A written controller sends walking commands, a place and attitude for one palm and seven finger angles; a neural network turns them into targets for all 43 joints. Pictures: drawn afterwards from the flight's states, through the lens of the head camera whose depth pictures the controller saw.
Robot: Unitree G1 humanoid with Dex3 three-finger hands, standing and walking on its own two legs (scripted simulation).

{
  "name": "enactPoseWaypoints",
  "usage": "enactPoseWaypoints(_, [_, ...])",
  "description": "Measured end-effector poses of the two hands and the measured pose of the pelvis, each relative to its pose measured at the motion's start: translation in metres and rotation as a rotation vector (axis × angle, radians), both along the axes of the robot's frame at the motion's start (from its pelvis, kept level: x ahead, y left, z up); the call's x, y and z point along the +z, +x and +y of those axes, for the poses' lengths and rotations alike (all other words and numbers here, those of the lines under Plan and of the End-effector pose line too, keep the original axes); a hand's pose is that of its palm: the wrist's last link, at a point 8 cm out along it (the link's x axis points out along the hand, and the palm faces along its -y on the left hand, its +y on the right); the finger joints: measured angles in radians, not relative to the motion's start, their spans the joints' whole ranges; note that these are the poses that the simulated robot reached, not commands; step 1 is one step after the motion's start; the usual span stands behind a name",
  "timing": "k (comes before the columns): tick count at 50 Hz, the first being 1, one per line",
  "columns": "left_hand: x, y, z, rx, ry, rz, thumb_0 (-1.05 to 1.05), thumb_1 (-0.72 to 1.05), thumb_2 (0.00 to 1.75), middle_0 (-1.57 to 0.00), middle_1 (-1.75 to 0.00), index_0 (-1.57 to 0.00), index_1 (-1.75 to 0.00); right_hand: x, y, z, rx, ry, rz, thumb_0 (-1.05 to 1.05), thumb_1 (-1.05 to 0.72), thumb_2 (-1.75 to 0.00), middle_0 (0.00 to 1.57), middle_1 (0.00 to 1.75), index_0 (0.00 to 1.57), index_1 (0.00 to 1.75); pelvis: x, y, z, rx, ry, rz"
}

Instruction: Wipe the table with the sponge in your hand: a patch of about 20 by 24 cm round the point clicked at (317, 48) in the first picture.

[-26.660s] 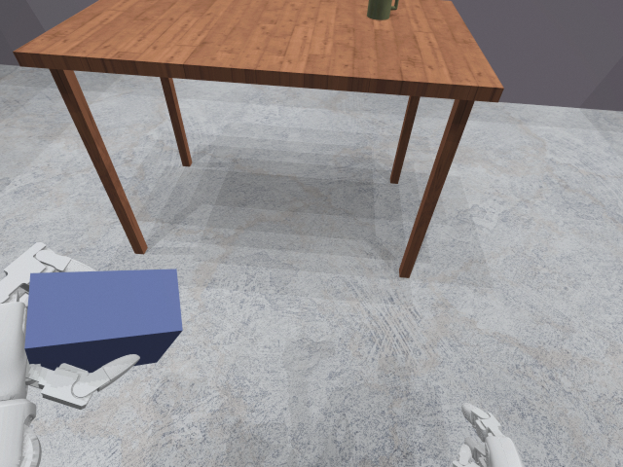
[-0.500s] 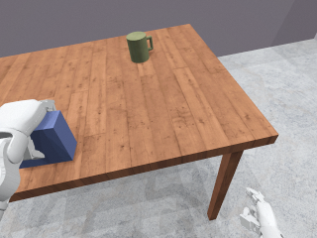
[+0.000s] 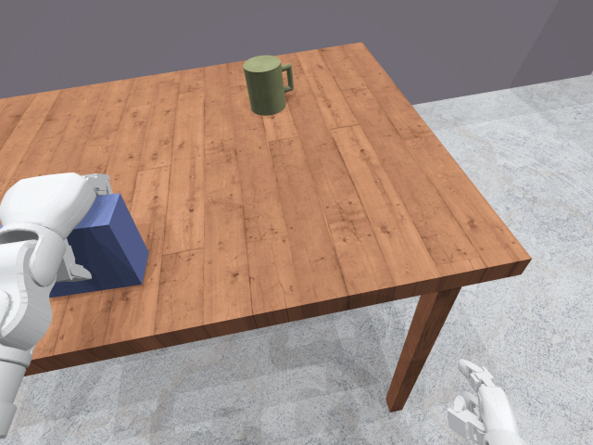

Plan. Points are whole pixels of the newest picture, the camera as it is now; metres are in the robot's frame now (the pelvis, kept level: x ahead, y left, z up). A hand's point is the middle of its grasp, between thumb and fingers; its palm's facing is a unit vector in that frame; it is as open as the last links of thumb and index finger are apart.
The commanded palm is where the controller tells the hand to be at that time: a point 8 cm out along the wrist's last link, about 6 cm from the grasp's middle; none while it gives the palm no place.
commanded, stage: wipe forward along the first lane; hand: left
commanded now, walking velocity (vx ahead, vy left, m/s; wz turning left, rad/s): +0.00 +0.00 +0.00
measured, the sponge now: (87, 256) +0.28 +0.34 +0.11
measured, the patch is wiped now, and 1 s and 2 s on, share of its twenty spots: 0.05 0.10 0.20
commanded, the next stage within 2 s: slide across to the middle lane in 1.54 s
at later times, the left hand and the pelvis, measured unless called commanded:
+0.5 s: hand (96, 205) +0.34 +0.34 +0.15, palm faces -0.06 +0.02 -1.00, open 10.4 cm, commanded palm +0.32 +0.34 +0.20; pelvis +0.01 +0.00 +0.00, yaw +0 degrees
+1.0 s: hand (100, 186) +0.38 +0.36 +0.15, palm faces -0.14 +0.02 -0.99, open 10.4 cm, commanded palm +0.37 +0.36 +0.18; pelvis +0.00 -0.01 +0.00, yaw -1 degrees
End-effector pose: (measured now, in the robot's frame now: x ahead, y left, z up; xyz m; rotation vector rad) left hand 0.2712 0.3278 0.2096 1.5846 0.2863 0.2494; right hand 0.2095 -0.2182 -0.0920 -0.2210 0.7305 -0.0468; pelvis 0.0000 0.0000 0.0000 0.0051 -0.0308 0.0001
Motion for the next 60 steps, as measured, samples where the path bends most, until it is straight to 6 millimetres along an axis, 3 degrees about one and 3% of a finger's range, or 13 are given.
enactPoseWaypoints(7, [-0.001, 0.022, -0.002, -0.011, 0.005, 0.007, 0.00, -0.53, 1.03, -0.71, -1.31, -0.72, -1.32, -0.003, -0.008, -0.004, -0.025, 0.011, 0.027, 0.02, -0.90, -0.90, 0.20, 0.30, 0.20, 0.30, 0.001, 0.004, 0.002, -0.006, -0.001, 0.017])
enactPoseWaypoints(33, [-0.004, 0.066, 0.005, 0.005, 0.007, 0.062, 0.02, -0.53, 1.03, -0.72, -1.31, -0.73, -1.31, -0.017, -0.039, -0.031, -0.096, -0.017, 0.153, 0.01, -0.91, -0.90, 0.20, 0.30, 0.20, 0.30, 0.000, 0.008, -0.001, -0.003, -0.002, 0.067])
enactPoseWaypoints(49, [-0.003, 0.095, 0.021, 0.025, 0.000, 0.107, 0.03, -0.54, 1.03, -0.72, -1.30, -0.73, -1.31, -0.030, -0.097, -0.060, -0.194, -0.056, 0.295, 0.01, -0.91, -0.90, 0.20, 0.30, 0.20, 0.30, -0.003, 0.002, -0.006, -0.018, -0.001, 0.109])
enactPoseWaypoints(60, [-0.005, 0.107, 0.029, 0.009, -0.001, 0.109, 0.03, -0.54, 1.03, -0.73, -1.30, -0.74, -1.31, -0.038, -0.143, -0.068, -0.257, -0.068, 0.401, 0.01, -0.91, -0.90, 0.20, 0.30, 0.20, 0.30, -0.006, -0.002, -0.005, -0.031, -0.001, 0.145])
